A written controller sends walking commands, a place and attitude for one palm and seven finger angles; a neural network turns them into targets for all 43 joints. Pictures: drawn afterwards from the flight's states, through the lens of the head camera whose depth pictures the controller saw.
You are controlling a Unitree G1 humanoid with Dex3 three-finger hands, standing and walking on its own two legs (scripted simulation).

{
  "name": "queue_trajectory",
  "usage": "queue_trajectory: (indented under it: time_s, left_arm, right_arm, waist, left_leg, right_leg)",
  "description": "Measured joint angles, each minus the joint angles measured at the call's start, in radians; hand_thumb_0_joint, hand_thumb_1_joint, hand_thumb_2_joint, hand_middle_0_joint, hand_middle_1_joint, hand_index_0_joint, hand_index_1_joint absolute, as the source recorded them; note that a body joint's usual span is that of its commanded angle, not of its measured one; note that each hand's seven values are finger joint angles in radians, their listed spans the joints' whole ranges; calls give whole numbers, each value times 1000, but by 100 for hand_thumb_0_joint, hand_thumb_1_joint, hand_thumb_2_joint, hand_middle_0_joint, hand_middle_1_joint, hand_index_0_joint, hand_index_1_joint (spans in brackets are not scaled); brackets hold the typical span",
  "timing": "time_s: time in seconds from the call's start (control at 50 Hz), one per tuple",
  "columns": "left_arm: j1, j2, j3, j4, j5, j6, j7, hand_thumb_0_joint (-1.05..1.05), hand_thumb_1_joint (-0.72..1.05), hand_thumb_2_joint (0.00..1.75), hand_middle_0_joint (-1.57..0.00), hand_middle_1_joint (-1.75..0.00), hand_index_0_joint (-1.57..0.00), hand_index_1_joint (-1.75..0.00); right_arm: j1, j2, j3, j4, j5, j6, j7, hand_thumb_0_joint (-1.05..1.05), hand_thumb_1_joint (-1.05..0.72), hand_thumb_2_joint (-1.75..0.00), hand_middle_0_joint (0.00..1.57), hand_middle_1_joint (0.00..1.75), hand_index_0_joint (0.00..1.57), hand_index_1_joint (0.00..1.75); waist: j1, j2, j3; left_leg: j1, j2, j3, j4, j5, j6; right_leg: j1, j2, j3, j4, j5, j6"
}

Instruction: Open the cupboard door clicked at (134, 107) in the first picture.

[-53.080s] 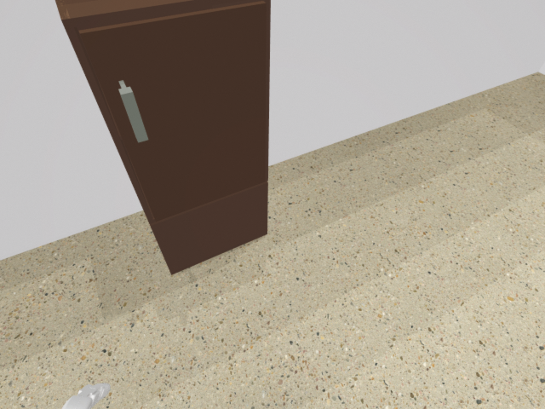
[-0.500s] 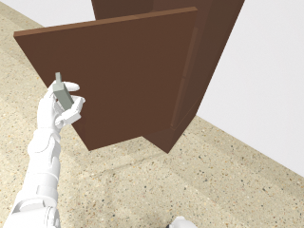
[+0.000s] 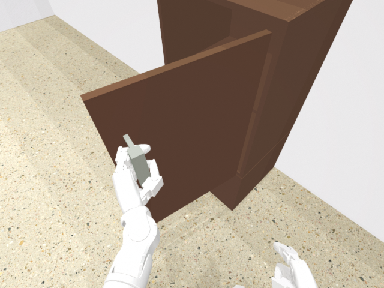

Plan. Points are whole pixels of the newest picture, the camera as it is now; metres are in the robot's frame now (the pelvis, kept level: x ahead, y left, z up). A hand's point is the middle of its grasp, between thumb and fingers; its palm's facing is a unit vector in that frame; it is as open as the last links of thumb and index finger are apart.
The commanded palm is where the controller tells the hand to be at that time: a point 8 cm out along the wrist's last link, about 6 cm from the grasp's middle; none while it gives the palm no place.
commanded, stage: pull the door open along its arc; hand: left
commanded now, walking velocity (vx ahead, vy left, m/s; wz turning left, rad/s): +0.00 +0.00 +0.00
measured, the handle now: (137, 162) +0.35 +0.15 +0.06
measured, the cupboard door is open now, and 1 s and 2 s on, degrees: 78 85 87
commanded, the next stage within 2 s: open thumb and fingers to let go in 0.12 s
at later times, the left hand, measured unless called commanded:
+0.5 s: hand (171, 192) +0.29 +0.06 +0.06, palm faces +0.42 -0.91 -0.02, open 7.7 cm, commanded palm +0.24 +0.11 +0.06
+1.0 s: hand (170, 195) +0.28 +0.06 +0.07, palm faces +0.35 -0.94 -0.01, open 14.9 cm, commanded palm +0.24 +0.11 +0.06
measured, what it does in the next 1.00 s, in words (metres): stands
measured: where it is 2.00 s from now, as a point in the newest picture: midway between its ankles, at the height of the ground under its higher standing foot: outside the picture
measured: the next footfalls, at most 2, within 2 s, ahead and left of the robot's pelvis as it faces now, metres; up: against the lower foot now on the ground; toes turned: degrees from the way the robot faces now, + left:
none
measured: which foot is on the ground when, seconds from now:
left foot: down 0.00-1.00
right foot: down 0.00-1.00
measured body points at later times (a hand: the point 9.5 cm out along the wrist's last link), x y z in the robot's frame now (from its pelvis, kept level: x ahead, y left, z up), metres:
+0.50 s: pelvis -0.01 -0.03 +0.00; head +0.02 -0.05 +0.45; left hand +0.26 +0.11 +0.07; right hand +0.18 -0.24 -0.10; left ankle -0.02 +0.12 -0.70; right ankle +0.05 -0.10 -0.70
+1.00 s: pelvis -0.01 -0.01 +0.00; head +0.02 -0.02 +0.45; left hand +0.26 +0.11 +0.07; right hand +0.17 -0.22 -0.10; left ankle -0.02 +0.12 -0.70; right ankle +0.05 -0.10 -0.70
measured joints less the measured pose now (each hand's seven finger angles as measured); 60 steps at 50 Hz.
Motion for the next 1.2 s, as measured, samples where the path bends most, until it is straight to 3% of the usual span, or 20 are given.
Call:
queue_trajectory:
  time_s: [0.08, 0.24, 0.46, 0.62, 0.8, 0.98, 1.16, 1.2]
  left_arm:
    - [91, -12, -61, -78, 14, 27, 10, 2, 66, 72, -33, -135, -38, -134]
    - [236, 33, -171, -205, 28, 53, 10, 2, 65, 70, -36, -135, -37, -135]
    - [124, 6, -85, -125, 10, 58, 21, 1, 48, 71, -37, -132, -39, -131]
    - [152, 7, -75, -145, -2, 40, -10, 1, 6, 54, -34, -126, -36, -126]
    - [154, 3, -100, -148, 21, 43, -4, 0, -37, 36, -30, -115, -30, -114]
    - [155, 14, -140, -159, 28, 59, 5, -1, -48, 31, -25, -82, -27, -81]
    - [135, 16, -156, -156, 24, 81, 3, -1, -50, 30, -37, -62, -37, -64]
    - [145, 32, -147, -165, 37, 67, -65, -1, -50, 30, -37, -58, -35, -60]
  right_arm:
    - [12, -5, -5, -6, 1, 1, -2, 1, -91, -90, 20, 30, 21, 30]
    - [10, -8, -3, -18, 2, -4, -14, 1, -91, -90, 20, 30, 21, 30]
    - [-39, -5, 0, 19, -2, -5, -44, 1, -91, -90, 20, 30, 20, 30]
    - [-16, -5, -4, 12, 1, -2, -41, 1, -91, -90, 20, 30, 21, 30]
    - [1, -10, -5, 7, 2, 0, -37, 1, -91, -90, 20, 30, 21, 30]
    - [0, -2, 0, -7, 1, 0, -32, 1, -91, -90, 20, 30, 21, 30]
    - [-16, 5, 9, -6, 2, 8, -26, 1, -91, -90, 20, 30, 21, 30]
    - [-15, 3, 16, -9, 8, 1, -25, 1, -91, -90, 20, 30, 21, 30]
  waist:
    - [-2, 6, 2]
    - [-21, 9, 10]
    - [-7, 5, 21]
    - [-5, 8, 13]
    - [-5, 3, 13]
    - [-9, 1, 14]
    - [2, 3, 13]
    - [1, -3, 18]
  left_leg:
    - [21, 4, -5, -6, 0, -8]
    - [52, 15, -15, -9, -4, -25]
    - [35, 15, -30, -8, 12, -36]
    - [42, 13, -24, -16, 14, -36]
    - [38, 7, -18, 0, 5, -25]
    - [31, 2, -8, 13, -2, -13]
    - [19, -4, -4, 29, -4, -3]
    - [16, -9, -4, 32, -4, 0]
  right_leg:
    - [20, 4, -6, -1, -5, -8]
    - [47, 14, -15, 9, -20, -24]
    - [32, 13, -30, 17, -16, -39]
    - [35, 12, -23, 12, -14, -36]
    - [33, 6, -16, 21, -15, -25]
    - [26, 1, -4, 27, -12, -14]
    - [18, -5, 1, 33, -8, -5]
    - [14, -10, 1, 39, -9, -3]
